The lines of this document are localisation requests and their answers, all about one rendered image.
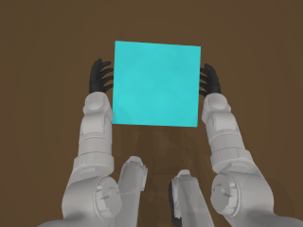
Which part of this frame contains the right robot hand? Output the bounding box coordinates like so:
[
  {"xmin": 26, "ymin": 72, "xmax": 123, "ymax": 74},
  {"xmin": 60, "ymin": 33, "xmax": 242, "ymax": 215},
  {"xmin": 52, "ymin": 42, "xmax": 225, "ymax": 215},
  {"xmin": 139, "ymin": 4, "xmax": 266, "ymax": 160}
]
[{"xmin": 199, "ymin": 63, "xmax": 222, "ymax": 97}]

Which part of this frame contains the left robot hand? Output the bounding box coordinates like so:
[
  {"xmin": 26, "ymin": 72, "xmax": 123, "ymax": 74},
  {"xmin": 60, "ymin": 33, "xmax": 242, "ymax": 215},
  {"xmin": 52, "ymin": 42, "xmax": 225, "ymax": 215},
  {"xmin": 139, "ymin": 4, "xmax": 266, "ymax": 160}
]
[{"xmin": 89, "ymin": 59, "xmax": 114, "ymax": 94}]

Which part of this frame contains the robot right upper arm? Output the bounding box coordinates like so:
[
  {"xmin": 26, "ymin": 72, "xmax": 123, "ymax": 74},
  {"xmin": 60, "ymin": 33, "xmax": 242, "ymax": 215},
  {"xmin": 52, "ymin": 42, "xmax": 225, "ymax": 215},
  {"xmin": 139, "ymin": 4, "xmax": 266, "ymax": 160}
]
[{"xmin": 210, "ymin": 170, "xmax": 303, "ymax": 227}]

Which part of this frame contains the robot right shin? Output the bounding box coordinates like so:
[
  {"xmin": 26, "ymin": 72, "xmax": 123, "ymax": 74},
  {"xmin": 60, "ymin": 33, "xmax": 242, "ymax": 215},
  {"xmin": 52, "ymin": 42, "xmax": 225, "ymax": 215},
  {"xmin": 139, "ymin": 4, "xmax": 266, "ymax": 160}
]
[{"xmin": 173, "ymin": 169, "xmax": 199, "ymax": 218}]

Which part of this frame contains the robot right forearm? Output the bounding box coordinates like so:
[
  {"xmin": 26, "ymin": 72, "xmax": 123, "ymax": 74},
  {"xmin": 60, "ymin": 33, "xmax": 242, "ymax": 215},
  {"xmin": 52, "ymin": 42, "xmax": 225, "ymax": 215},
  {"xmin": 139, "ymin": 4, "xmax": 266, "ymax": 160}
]
[{"xmin": 201, "ymin": 93, "xmax": 274, "ymax": 196}]

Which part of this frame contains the robot left forearm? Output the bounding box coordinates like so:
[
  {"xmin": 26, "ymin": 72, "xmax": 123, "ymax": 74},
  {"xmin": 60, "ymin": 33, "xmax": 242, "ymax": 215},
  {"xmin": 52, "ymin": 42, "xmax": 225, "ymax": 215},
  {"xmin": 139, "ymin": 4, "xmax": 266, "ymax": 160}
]
[{"xmin": 62, "ymin": 92, "xmax": 115, "ymax": 200}]

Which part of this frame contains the robot left upper arm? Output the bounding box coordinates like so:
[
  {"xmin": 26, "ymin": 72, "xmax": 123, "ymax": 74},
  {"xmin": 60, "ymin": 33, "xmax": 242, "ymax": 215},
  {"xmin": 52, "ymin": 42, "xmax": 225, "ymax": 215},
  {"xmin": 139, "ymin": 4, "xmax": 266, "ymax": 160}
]
[{"xmin": 37, "ymin": 175, "xmax": 122, "ymax": 227}]

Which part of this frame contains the carton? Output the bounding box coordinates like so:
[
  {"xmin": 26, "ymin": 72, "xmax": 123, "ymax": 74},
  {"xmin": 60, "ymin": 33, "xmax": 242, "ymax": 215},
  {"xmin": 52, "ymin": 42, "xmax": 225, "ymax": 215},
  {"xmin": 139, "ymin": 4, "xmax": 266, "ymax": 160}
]
[{"xmin": 112, "ymin": 41, "xmax": 201, "ymax": 128}]

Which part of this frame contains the robot left thigh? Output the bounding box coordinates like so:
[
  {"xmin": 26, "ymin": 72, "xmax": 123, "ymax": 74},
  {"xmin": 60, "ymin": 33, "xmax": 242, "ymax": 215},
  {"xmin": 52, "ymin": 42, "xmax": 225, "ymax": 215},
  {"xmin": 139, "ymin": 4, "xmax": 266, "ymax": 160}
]
[{"xmin": 108, "ymin": 161, "xmax": 148, "ymax": 227}]

